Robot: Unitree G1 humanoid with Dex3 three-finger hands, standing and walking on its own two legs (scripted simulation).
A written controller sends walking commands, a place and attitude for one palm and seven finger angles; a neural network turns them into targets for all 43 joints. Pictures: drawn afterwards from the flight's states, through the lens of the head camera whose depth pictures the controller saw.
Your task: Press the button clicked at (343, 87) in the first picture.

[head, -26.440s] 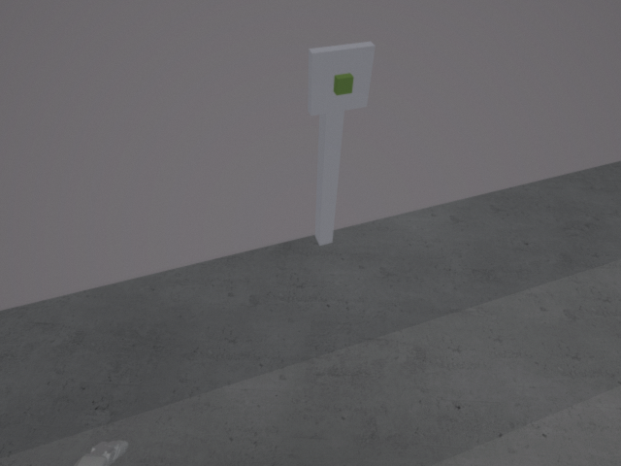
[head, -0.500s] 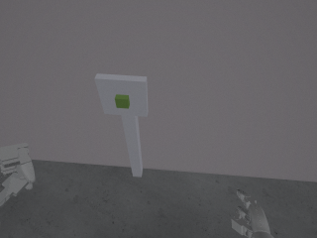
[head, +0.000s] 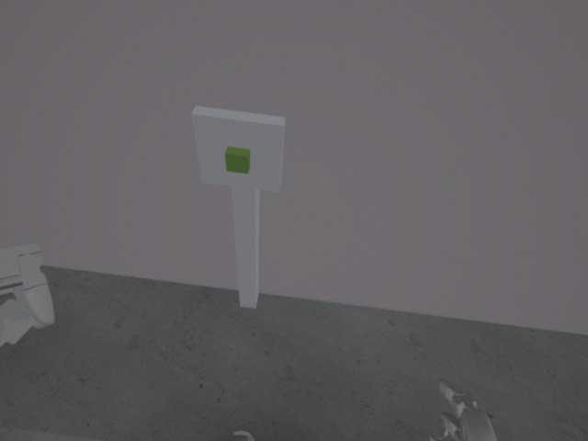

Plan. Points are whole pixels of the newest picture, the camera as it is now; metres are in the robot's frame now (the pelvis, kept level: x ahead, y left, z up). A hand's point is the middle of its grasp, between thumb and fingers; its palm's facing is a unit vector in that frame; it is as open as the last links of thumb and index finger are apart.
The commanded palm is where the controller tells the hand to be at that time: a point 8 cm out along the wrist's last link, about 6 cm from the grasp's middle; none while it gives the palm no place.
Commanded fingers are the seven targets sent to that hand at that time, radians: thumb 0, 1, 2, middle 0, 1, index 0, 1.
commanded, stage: step back with the hand held close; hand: left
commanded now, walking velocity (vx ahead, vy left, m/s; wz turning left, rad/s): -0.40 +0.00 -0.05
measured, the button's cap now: (238, 159) +0.65 +0.14 -0.01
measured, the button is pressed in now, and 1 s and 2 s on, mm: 0 0 0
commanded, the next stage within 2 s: stop stepping back and stand still in 0.28 s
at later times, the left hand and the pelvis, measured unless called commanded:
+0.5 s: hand out of the picture +0.10 +0.25 +0.18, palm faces +0.37 -0.84 -0.39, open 3.1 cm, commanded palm +0.07 +0.27 +0.19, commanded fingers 0.00 0.90 0.90 -1.30 -1.50 -1.30 -1.50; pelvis -0.08 +0.00 +0.00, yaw -3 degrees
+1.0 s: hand out of the picture +0.02 +0.26 +0.18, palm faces +0.33 -0.84 -0.43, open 3.1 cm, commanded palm -0.02 +0.29 +0.19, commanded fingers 0.00 0.90 0.90 -1.30 -1.50 -1.30 -1.50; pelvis -0.18 +0.02 +0.01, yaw -5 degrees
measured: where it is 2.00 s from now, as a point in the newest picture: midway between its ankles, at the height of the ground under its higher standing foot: outside the picture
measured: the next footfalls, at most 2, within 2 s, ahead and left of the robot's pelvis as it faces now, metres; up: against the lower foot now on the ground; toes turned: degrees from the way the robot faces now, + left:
right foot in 0.08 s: -0.12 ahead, -0.12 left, +0.00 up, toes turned -1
left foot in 0.52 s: -0.02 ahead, +0.08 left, +0.00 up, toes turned -2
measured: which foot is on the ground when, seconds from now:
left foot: down 0.00-0.36, up 0.38-0.50, down 0.52-0.90, up 0.92-1.00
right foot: up 0.00-0.06, down 0.08-0.56, up 0.58-0.90, down 0.92-1.00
